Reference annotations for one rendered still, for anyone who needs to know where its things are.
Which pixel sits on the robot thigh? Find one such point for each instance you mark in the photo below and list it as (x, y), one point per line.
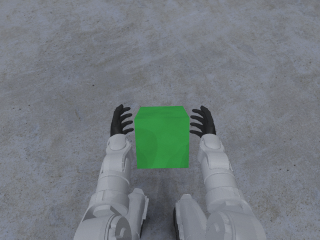
(191, 216)
(138, 206)

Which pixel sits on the robot left hand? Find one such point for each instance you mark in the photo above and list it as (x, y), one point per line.
(117, 125)

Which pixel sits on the carton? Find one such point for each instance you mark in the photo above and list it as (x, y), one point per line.
(162, 137)

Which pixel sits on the robot left upper arm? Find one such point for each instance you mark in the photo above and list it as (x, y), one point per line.
(109, 227)

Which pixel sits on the robot right thigh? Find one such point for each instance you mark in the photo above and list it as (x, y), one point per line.
(191, 216)

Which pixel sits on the robot left forearm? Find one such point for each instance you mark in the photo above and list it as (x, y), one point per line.
(111, 195)

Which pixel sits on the robot right upper arm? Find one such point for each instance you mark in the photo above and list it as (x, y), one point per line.
(224, 224)

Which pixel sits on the robot right forearm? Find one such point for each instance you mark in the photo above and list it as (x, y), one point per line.
(222, 191)

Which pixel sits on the robot left thigh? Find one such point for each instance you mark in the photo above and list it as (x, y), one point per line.
(138, 206)

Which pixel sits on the robot right hand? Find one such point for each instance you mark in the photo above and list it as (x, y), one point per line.
(207, 121)

